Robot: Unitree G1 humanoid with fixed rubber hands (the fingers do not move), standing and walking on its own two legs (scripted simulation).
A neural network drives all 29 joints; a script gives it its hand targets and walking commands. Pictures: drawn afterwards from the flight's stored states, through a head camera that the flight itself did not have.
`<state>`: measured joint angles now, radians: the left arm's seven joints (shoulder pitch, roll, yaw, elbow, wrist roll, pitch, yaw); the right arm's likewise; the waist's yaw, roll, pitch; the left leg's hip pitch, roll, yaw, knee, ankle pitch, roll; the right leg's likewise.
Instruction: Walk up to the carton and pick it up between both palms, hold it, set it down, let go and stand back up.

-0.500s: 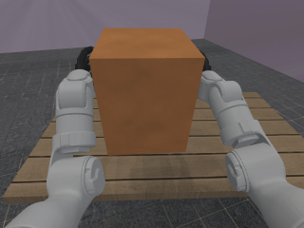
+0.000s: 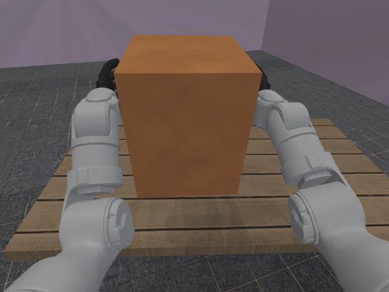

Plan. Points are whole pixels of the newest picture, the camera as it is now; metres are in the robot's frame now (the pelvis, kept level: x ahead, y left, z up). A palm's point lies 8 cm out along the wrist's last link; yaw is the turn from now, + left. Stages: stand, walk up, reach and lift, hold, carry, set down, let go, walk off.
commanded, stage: hold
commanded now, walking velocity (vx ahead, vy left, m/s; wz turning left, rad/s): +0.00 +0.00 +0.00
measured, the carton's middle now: (185, 115) +0.37 +0.00 +0.25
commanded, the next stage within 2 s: none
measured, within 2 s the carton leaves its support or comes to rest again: neither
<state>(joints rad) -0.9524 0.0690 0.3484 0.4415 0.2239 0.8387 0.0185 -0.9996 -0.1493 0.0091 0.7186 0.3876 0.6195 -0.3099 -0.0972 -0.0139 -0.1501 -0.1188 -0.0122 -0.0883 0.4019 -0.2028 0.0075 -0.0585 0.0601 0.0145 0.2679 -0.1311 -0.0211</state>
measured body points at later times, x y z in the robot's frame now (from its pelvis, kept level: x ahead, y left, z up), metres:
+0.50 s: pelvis +0.00 +0.00 +0.00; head -0.09 +0.02 +0.44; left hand +0.39 +0.15 +0.29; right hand +0.38 -0.15 +0.28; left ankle +0.01 +0.11 -0.75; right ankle +0.01 -0.11 -0.75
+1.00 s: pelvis +0.00 +0.00 +0.00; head -0.09 +0.02 +0.44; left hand +0.39 +0.15 +0.29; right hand +0.38 -0.15 +0.28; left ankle +0.01 +0.11 -0.75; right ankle +0.01 -0.11 -0.75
